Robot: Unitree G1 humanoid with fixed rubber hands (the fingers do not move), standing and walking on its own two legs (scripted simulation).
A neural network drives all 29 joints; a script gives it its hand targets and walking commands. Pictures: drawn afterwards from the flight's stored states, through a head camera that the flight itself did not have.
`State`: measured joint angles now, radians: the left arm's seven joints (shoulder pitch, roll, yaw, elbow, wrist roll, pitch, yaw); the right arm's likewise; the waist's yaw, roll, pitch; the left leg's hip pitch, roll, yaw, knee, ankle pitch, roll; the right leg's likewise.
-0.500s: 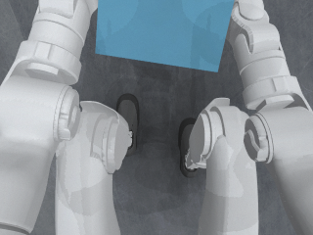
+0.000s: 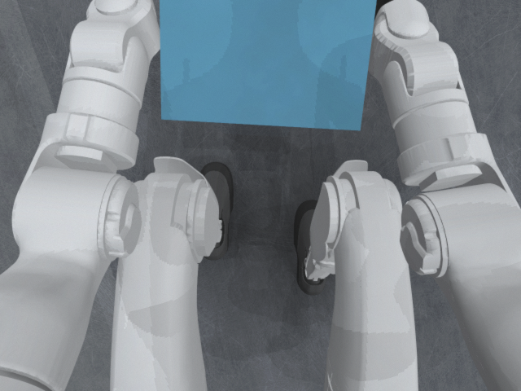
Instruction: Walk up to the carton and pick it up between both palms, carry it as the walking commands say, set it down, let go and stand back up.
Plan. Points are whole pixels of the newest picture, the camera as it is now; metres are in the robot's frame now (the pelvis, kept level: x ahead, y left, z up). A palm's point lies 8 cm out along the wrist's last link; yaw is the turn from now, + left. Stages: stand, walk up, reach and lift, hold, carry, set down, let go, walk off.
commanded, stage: reach and lift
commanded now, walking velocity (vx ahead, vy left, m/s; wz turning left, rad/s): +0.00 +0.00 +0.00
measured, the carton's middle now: (258, 26) +0.53 +0.02 -0.18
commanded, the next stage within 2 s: none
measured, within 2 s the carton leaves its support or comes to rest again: neither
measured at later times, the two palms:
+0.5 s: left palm out of the picture +0.53 +0.15 -0.03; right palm out of the picture +0.52 -0.13 -0.04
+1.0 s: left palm out of the picture +0.50 +0.16 +0.04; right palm out of the picture +0.50 -0.12 +0.03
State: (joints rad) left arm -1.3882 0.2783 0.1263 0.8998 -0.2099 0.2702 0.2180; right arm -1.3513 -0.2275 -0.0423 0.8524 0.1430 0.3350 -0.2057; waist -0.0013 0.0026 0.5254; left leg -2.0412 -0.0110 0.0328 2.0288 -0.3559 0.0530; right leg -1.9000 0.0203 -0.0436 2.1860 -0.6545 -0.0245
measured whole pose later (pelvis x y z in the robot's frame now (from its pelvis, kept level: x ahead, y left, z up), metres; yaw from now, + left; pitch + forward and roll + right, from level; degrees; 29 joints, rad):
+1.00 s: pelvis -0.01 +0.00 +0.09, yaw +0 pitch +12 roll -2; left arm -1.22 0.19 0.21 0.70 -0.09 0.42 0.22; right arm -1.20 -0.16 -0.13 0.71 0.07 0.44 -0.17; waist 0.00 0.00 0.52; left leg -1.63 -0.03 0.00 1.76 -0.35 0.04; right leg -1.50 0.03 -0.04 1.89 -0.61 -0.02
